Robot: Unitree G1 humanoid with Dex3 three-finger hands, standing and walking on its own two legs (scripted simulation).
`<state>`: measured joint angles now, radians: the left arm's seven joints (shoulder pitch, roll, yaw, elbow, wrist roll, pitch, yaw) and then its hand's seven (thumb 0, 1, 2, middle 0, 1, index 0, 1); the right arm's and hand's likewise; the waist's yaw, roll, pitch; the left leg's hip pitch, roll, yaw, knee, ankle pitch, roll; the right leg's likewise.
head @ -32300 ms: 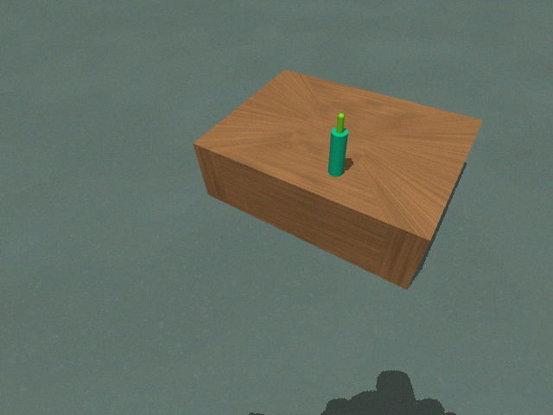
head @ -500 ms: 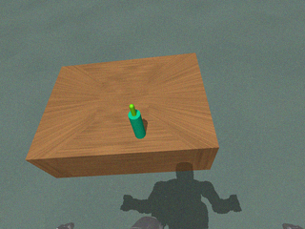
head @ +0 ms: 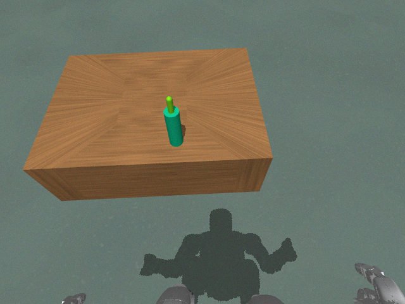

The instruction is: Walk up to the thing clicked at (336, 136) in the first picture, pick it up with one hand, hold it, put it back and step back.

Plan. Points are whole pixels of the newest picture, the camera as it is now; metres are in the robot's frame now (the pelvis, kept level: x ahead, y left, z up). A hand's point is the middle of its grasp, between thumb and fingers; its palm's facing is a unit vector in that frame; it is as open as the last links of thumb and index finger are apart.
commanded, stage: step back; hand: left
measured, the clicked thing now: (173, 121) +0.76 +0.18 -0.30
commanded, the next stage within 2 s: stand in 2.00 s
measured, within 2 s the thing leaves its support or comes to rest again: neither
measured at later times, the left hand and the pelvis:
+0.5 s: hand out of the picture -0.04 +0.27 -0.15, palm faces +0.08 -0.93 -0.37, open 7.4 cm; pelvis -0.17 -0.01 +0.00, yaw +5 degrees
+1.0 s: hand out of the picture -0.30 +0.21 -0.13, palm faces +0.04 -0.91 -0.42, open 7.4 cm; pelvis -0.33 -0.07 +0.01, yaw +1 degrees
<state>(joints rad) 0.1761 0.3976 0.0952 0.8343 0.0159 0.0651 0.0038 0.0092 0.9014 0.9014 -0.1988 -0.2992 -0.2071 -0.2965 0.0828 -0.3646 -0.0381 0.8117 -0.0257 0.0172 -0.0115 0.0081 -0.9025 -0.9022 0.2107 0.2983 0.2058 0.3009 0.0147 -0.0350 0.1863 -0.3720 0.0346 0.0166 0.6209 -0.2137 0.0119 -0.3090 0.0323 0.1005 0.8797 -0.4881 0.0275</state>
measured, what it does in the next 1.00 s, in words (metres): walks backwards: right foot, then left foot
